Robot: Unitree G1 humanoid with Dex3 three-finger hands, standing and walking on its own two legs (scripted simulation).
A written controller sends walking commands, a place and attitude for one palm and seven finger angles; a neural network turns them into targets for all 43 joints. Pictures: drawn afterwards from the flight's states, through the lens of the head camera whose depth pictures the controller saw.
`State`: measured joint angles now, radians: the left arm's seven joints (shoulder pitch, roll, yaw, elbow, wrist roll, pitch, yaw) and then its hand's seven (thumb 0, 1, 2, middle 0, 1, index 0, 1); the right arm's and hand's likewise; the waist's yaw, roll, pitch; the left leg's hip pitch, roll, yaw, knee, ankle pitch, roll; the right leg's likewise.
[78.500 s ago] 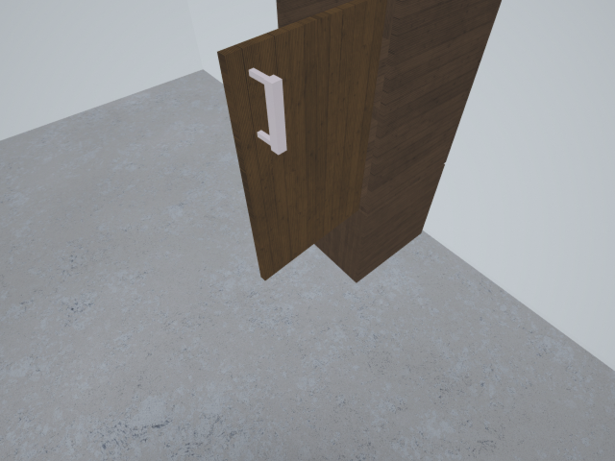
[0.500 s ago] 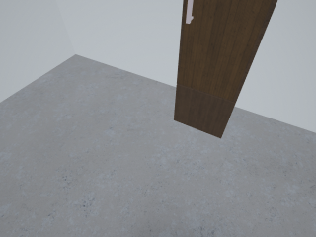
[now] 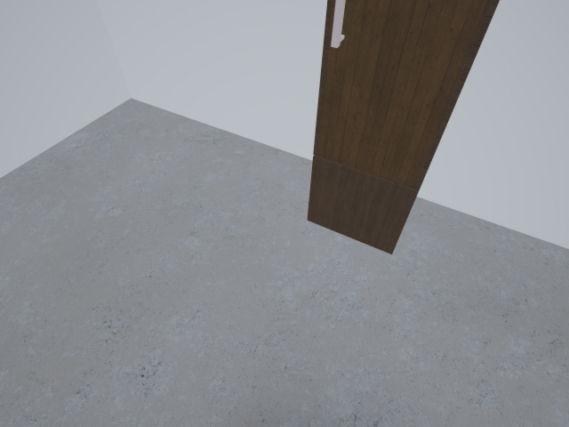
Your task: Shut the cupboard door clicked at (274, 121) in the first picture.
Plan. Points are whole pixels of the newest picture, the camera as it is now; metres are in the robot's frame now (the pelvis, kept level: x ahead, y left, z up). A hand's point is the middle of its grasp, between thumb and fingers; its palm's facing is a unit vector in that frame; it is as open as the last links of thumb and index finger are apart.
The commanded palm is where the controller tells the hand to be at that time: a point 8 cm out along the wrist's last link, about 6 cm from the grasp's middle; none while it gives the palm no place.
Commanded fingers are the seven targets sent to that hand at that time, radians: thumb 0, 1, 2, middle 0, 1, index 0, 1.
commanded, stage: look to check the result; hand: left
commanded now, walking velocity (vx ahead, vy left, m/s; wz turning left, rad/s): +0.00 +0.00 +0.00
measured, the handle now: (341, 18) +1.06 -0.11 +0.14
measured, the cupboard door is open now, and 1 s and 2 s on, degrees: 0 0 0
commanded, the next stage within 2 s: stand and wait in 0.42 s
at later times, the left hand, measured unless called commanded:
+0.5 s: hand out of the picture +0.04 +0.21 -0.17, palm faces +0.01 -0.97 -0.26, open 7.3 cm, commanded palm none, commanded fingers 0.00 0.90 0.90 -0.20 -0.30 -0.20 -0.30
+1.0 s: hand out of the picture +0.08 +0.23 -0.16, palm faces +0.01 -0.95 -0.31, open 7.4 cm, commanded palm none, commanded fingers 0.00 0.90 0.90 -0.20 -0.30 -0.20 -0.30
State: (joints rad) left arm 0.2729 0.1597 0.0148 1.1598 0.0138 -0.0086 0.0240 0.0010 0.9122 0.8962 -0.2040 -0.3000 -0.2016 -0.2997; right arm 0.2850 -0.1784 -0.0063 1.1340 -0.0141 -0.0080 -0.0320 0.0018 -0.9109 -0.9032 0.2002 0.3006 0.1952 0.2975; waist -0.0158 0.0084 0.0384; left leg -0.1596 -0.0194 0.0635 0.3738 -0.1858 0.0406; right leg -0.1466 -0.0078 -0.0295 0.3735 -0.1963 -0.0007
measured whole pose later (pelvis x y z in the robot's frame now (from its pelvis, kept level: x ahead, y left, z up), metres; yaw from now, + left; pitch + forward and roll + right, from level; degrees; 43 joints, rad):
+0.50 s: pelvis +0.01 +0.00 +0.00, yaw +1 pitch -2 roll +0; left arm 0.19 0.23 0.02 1.15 0.01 -0.02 0.01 0.00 0.91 0.90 -0.20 -0.30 -0.20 -0.30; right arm 0.18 -0.25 -0.01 1.12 -0.01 -0.01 -0.02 0.00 -0.91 -0.90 0.20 0.30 0.20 0.30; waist -0.01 0.01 0.04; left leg -0.13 -0.02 0.05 0.33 -0.18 0.03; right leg -0.11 0.00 -0.04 0.33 -0.19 0.00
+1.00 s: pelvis +0.02 -0.01 +0.00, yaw +1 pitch -1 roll +0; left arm 0.14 0.30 0.02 1.14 0.01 -0.02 0.00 0.00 0.91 0.90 -0.21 -0.30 -0.20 -0.30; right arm 0.13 -0.31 -0.01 1.12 -0.01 -0.01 -0.01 0.00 -0.91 -0.90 0.20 0.30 0.20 0.30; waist -0.01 0.01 0.04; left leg -0.10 -0.02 0.04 0.29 -0.17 0.02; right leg -0.07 0.00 -0.05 0.28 -0.19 -0.01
